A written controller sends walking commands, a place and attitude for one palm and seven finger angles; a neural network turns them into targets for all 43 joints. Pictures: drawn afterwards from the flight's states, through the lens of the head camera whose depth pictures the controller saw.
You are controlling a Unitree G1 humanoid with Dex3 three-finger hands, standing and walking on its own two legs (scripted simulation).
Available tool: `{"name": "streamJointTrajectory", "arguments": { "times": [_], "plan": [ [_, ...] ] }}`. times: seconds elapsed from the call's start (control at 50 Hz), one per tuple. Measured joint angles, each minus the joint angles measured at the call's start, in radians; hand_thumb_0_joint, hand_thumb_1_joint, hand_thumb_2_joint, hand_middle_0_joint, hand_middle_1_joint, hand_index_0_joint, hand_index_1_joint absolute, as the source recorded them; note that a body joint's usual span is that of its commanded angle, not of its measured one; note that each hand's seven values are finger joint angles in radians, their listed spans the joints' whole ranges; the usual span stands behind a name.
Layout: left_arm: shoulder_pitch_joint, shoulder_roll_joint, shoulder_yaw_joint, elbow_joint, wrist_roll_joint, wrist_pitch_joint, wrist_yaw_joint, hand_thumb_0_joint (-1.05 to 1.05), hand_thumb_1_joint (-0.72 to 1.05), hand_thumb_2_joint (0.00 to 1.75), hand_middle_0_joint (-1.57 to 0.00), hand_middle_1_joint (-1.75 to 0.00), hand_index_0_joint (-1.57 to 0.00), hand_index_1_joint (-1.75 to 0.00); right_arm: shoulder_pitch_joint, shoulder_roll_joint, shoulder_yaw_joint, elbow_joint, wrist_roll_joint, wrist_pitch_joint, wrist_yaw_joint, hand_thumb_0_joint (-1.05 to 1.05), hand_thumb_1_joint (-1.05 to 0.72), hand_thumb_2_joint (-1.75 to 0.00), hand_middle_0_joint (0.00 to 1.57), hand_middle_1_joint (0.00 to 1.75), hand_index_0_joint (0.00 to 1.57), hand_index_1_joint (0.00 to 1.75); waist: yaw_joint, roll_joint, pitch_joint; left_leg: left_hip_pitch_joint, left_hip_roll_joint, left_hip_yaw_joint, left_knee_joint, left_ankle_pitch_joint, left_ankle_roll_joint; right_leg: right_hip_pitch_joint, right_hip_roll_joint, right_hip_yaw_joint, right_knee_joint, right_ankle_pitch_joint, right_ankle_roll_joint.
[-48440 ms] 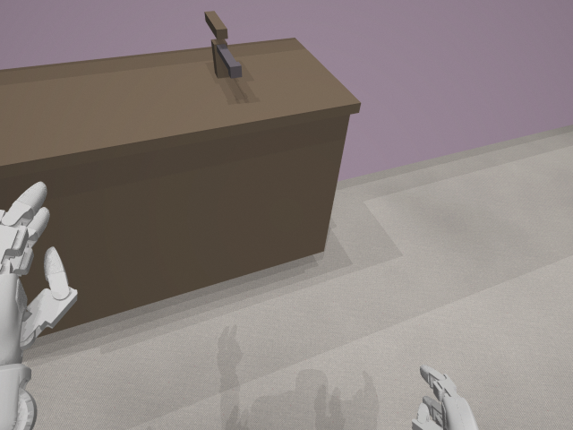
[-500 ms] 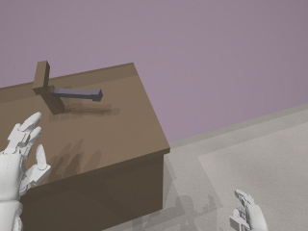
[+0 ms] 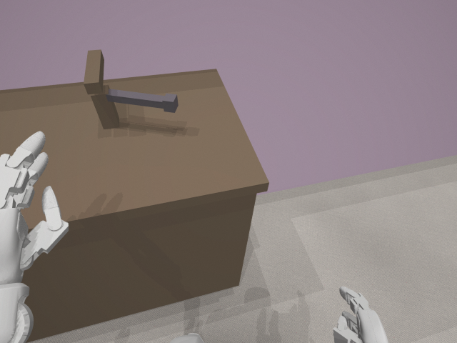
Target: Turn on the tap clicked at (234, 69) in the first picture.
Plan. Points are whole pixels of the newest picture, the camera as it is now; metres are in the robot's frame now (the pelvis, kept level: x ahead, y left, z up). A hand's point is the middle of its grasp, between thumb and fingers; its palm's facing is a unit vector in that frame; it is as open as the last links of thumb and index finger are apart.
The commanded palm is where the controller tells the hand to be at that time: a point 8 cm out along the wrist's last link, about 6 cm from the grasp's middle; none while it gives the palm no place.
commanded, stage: step back with the hand held close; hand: left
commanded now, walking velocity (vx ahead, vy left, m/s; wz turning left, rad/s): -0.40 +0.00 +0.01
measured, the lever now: (170, 103) +0.56 +0.17 +0.12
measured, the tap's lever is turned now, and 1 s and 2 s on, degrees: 66 66 66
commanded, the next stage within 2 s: stop stepping back and stand still in 0.44 s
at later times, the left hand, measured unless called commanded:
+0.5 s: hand (42, 278) +0.15 +0.21 +0.18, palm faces +0.24 -0.89 -0.39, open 7.4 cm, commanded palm +0.09 +0.27 +0.20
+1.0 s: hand out of the picture +0.02 +0.21 +0.17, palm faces +0.34 -0.88 -0.33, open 7.4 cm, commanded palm -0.04 +0.26 +0.20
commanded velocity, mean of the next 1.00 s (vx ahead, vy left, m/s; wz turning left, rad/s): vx -0.08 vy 0.03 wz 0.03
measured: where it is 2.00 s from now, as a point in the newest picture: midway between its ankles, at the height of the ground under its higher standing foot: outside the picture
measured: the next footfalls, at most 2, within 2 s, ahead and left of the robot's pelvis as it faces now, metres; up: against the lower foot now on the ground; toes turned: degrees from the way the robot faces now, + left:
right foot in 0.26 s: -0.08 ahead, -0.12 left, +0.00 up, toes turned -3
left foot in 0.46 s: -0.01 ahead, +0.08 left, +0.00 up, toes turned -2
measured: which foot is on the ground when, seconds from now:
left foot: down 0.00-0.28, up 0.30-0.44, down 0.46-0.76, up 0.78-1.00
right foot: down 0.00-0.00, up 0.02-0.24, down 0.26-0.48, up 0.50-0.74, down 0.76-1.00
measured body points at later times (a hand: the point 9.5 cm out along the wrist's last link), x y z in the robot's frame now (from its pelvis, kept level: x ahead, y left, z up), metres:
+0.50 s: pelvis -0.09 +0.00 +0.01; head -0.06 +0.02 +0.46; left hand +0.13 +0.26 +0.20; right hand +0.07 -0.24 -0.06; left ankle -0.05 +0.08 -0.72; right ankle -0.12 -0.12 -0.70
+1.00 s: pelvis -0.21 -0.01 +0.02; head -0.22 -0.01 +0.47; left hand -0.01 +0.26 +0.19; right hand -0.08 -0.27 -0.07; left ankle -0.23 +0.13 -0.69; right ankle -0.15 -0.12 -0.72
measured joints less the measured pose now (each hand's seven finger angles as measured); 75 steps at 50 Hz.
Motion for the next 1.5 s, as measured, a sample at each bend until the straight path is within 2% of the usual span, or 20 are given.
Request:
{"name": "streamJointTrajectory", "arguments": {
  "times": [0.1, 0.14, 0.22, 0.28, 0.32, 0.4, 0.44, 0.46, 0.5, 0.58, 0.72, 0.8, 0.86, 0.9, 1.06, 1.16, 1.26, 1.32, 1.38, 1.5],
  "plan": [
    [0.007, 0.05, 0.079, 0.004, 0.017, -0.029, -0.006, 0.01, 0.89, 0.9, -0.22, -0.3, -0.22, -0.31, 0.0, 0.018, -0.023, -0.001, -0.014, -0.018, 0.002, 0.01, -0.9, -0.9, 0.2, 0.3, 0.21, 0.3, -0.015, 0.011, -0.004, -0.008, 0.015, -0.009, -0.035, 0.029, 0.02, -0.026, 0.046, 0.03, 0.254, -0.182, 0.01],
    [0.019, 0.051, 0.101, 0.007, 0.008, -0.034, -0.004, 0.01, 0.89, 0.9, -0.22, -0.3, -0.22, -0.31, 0.01, 0.024, -0.025, 0.007, -0.014, -0.03, 0.009, 0.01, -0.9, -0.9, 0.2, 0.3, 0.2, 0.3, -0.001, 0.021, -0.024, -0.007, 0.026, -0.008, -0.094, 0.071, 0.013, 0.015, 0.055, 0.025, 0.26, -0.219, 0.008],
    [0.05, 0.025, 0.104, 0.009, -0.011, -0.041, 0.001, 0.01, 0.89, 0.9, -0.21, -0.3, -0.21, -0.31, 0.008, 0.035, -0.008, 0.021, -0.013, -0.052, 0.019, 0.01, -0.9, -0.9, 0.2, 0.3, 0.2, 0.3, 0.036, 0.02, -0.056, -0.015, 0.042, 0.026, -0.193, 0.144, 0.002, 0.143, 0.048, 0.023, 0.052, -0.252, -0.006],
    [0.017, -0.014, 0.055, 0.034, -0.008, -0.041, -0.01, 0.01, 0.9, 0.9, -0.21, -0.3, -0.21, -0.31, -0.019, 0.03, -0.004, 0.034, -0.015, -0.061, 0.025, 0.01, -0.9, -0.9, 0.2, 0.3, 0.2, 0.3, 0.052, 0.047, -0.039, -0.052, 0.06, 0.031, -0.172, 0.149, -0.017, 0.226, 0.052, 0.012, -0.153, -0.133, -0.032],
    [-0.008, -0.038, 0.001, 0.047, -0.007, -0.038, -0.018, 0.01, 0.9, 0.9, -0.21, -0.3, -0.21, -0.31, -0.03, 0.029, -0.005, 0.065, -0.008, -0.052, 0.021, 0.01, -0.9, -0.9, 0.2, 0.3, 0.21, 0.3, 0.05, 0.066, -0.023, -0.073, 0.056, 0.004, -0.025, -0.031, -0.045, 0.239, 0.062, 0.007, -0.165, -0.107, -0.033],
    [0.007, -0.011, -0.014, 0.025, 0.004, -0.062, -0.045, 0.01, 0.89, 0.9, -0.21, -0.3, -0.21, -0.31, -0.011, 0.055, 0.011, 0.069, 0.004, -0.027, 0.015, 0.01, -0.9, -0.9, 0.2, 0.3, 0.21, 0.3, 0.027, -0.028, -0.042, -0.045, -0.019, 0.006, 0.22, -0.255, -0.056, 0.214, 0.007, 0.031, -0.148, -0.102, -0.026],
    [0.018, 0.007, 0.013, 0.02, -0.001, -0.075, -0.046, 0.01, 0.89, 0.9, -0.22, -0.3, -0.21, -0.31, -0.015, 0.051, 0.024, 0.044, 0.007, -0.015, 0.008, 0.01, -0.9, -0.9, 0.2, 0.3, 0.21, 0.3, -0.001, -0.051, -0.039, 0.04, -0.025, 0.02, 0.091, -0.189, -0.053, 0.179, -0.005, 0.028, -0.107, -0.087, -0.023],
    [0.023, 0.014, 0.026, 0.014, -0.008, -0.076, -0.043, 0.01, 0.89, 0.9, -0.22, -0.3, -0.22, -0.31, -0.019, 0.04, 0.025, 0.025, 0.009, -0.011, 0.005, 0.01, -0.9, -0.9, 0.2, 0.3, 0.21, 0.3, -0.014, -0.041, -0.033, 0.093, -0.013, 0.024, -0.01, -0.047, -0.046, 0.15, 0.001, 0.015, -0.059, -0.081, -0.019],
    [0.02, 0.046, 0.055, 0.004, -0.017, -0.073, -0.037, 0.01, 0.89, 0.9, -0.22, -0.3, -0.22, -0.31, -0.041, 0.031, 0.007, 0.002, 0.008, -0.017, 0.009, 0.01, -0.9, -0.9, 0.2, 0.3, 0.21, 0.3, -0.029, -0.039, -0.012, 0.129, -0.011, 0.029, -0.097, -0.042, 0.002, 0.056, 0.009, 0.024, 0.095, -0.142, -0.006],
    [0.006, 0.065, 0.074, 0.01, -0.031, -0.043, -0.041, 0.01, 0.89, 0.9, -0.22, -0.3, -0.21, -0.31, -0.062, 0.036, -0.014, 0.003, 0.004, -0.043, 0.033, 0.01, -0.9, -0.9, 0.2, 0.3, 0.2, 0.3, -0.022, -0.066, 0.045, 0.135, -0.012, 0.052, -0.136, -0.016, 0.016, -0.074, 0.03, 0.083, 0.31, -0.281, 0.007],
    [0.123, 0.051, 0.072, -0.048, -0.014, 0.007, -0.022, 0.01, 0.89, 0.9, -0.22, -0.3, -0.21, -0.31, 0.039, 0.017, -0.024, -0.01, 0.013, -0.051, 0.028, 0.01, -0.9, -0.9, 0.2, 0.3, 0.2, 0.3, -0.018, -0.011, 0.019, 0.11, 0.016, 0.017, -0.155, 0.014, -0.001, 0.044, 0.011, 0.003, 0.081, -0.203, 0.003],
    [0.087, 0.037, 0.071, 0.006, 0.005, 0.01, -0.014, 0.01, 0.89, 0.9, -0.22, -0.3, -0.21, -0.31, 0.057, 0.003, -0.033, 0.033, 0.008, -0.028, 0.018, 0.01, -0.9, -0.9, 0.2, 0.3, 0.2, 0.3, 0.011, 0.009, 0.0, -0.011, -0.004, -0.015, 0.11, -0.205, -0.029, 0.133, 0.005, -0.015, -0.1, -0.018, -0.041],
    [0.039, -0.015, 0.051, 0.068, -0.001, 0.006, -0.02, 0.01, 0.89, 0.9, -0.22, -0.3, -0.21, -0.31, 0.042, 0.0, -0.035, 0.1, 0.01, -0.022, 0.013, 0.01, -0.9, -0.9, 0.2, 0.3, 0.2, 0.3, 0.024, -0.001, -0.014, -0.092, -0.027, -0.031, 0.458, -0.178, -0.049, 0.124, -0.009, -0.007, -0.107, 0.009, -0.042],
    [0.018, -0.031, 0.043, 0.113, -0.001, 0.008, -0.024, 0.01, 0.89, 0.9, -0.21, -0.3, -0.21, -0.31, 0.047, 0.009, -0.033, 0.111, 0.013, -0.019, 0.012, 0.01, -0.9, -0.9, 0.2, 0.3, 0.2, 0.3, 0.014, -0.028, -0.043, -0.082, -0.016, -0.018, 0.504, -0.146, -0.05, 0.112, -0.028, -0.004, -0.124, 0.015, -0.041],
    [0.048, -0.017, -0.007, 0.035, 0.005, 0.0, -0.001, 0.01, 0.89, 0.9, -0.22, -0.3, -0.21, -0.31, 0.063, -0.016, -0.044, 0.062, -0.001, -0.077, -0.023, 0.01, -0.9, -0.9, 0.2, 0.3, 0.2, 0.3, -0.049, -0.045, -0.08, 0.274, 0.042, 0.02, -0.122, -0.225, 0.0, 0.019, -0.056, -0.038, -0.052, -0.019, -0.03],
    [0.066, 0.04, 0.058, 0.032, 0.009, -0.015, 0.002, 0.01, 0.89, 0.9, -0.22, -0.3, -0.22, -0.31, 0.073, 0.016, -0.049, 0.064, 0.011, -0.083, -0.017, 0.01, -0.9, -0.9, 0.2, 0.3, 0.2, 0.3, -0.044, -0.035, -0.068, 0.303, 0.045, 0.018, -0.141, -0.148, -0.049, -0.067, -0.017, -0.029, 0.258, -0.215, -0.015],
    [0.017, 0.042, 0.101, 0.116, -0.001, -0.011, 0.001, 0.01, 0.89, 0.9, -0.22, -0.3, -0.21, -0.31, 0.098, 0.023, -0.024, 0.066, 0.016, -0.068, 0.001, 0.01, -0.9, -0.9, 0.2, 0.3, 0.2, 0.3, -0.018, 0.017, -0.06, 0.295, 0.053, -0.005, -0.099, -0.171, -0.056, 0.044, -0.003, -0.061, 0.016, -0.139, -0.006],
    [-0.022, 0.005, 0.083, 0.155, 0.001, 0.005, -0.008, 0.01, 0.9, 0.9, -0.21, -0.3, -0.21, -0.31, 0.071, 0.018, -0.018, 0.078, 0.013, -0.048, 0.007, 0.01, -0.9, -0.9, 0.2, 0.3, 0.2, 0.3, 0.001, 0.045, -0.029, 0.213, 0.055, -0.02, 0.099, -0.292, -0.025, 0.064, 0.011, -0.066, -0.043, 0.023, -0.051],
    [-0.048, -0.062, 0.02, 0.158, 0.0, 0.029, -0.025, 0.01, 0.9, 0.9, -0.21, -0.3, -0.21, -0.31, 0.028, 0.018, -0.022, 0.114, 0.01, -0.036, 0.017, 0.01, -0.9, -0.9, 0.2, 0.3, 0.2, 0.3, 0.013, 0.042, 0.011, 0.128, 0.03, -0.023, 0.276, -0.299, -0.018, 0.073, 0.009, -0.07, -0.044, 0.018, -0.066],
    [0.026, -0.024, -0.01, -0.02, 0.002, 0.021, -0.015, 0.02, 0.89, 0.9, -0.21, -0.3, -0.21, -0.31, 0.002, 0.033, -0.002, 0.057, -0.009, -0.055, 0.008, 0.01, -0.9, -0.9, 0.2, 0.3, 0.21, 0.3, -0.013, -0.041, 0.042, 0.197, 0.033, 0.009, -0.026, -0.161, -0.017, 0.046, -0.002, -0.062, 0.001, -0.062, -0.054]
  ]
}}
